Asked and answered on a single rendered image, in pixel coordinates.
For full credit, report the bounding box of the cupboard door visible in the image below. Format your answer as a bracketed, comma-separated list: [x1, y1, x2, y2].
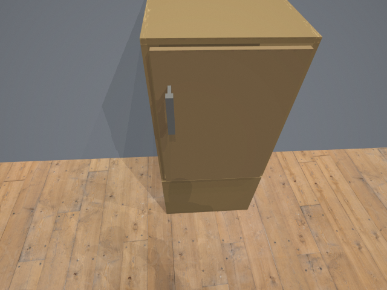
[149, 46, 314, 181]

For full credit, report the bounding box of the handle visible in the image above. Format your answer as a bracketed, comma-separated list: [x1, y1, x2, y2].
[165, 86, 175, 135]

